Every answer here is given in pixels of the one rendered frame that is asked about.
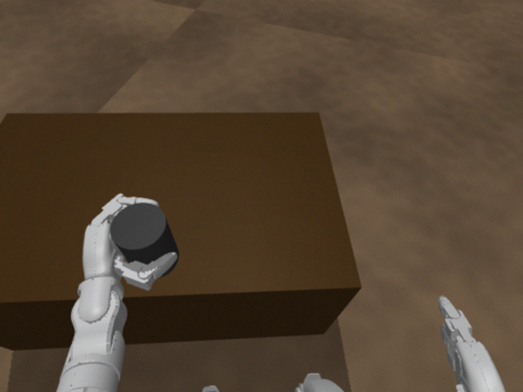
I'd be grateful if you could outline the right robot hand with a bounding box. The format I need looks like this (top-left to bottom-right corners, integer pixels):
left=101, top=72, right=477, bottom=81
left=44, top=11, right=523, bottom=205
left=438, top=296, right=505, bottom=392

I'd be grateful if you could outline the left robot hand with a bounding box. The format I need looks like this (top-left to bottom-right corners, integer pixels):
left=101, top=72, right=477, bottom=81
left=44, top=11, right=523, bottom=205
left=83, top=194, right=177, bottom=291

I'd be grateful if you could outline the can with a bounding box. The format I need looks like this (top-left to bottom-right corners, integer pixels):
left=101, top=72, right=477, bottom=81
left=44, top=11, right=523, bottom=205
left=110, top=203, right=179, bottom=278

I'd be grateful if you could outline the left robot arm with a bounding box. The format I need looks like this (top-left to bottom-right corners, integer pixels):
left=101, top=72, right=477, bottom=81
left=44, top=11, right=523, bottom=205
left=56, top=276, right=127, bottom=392

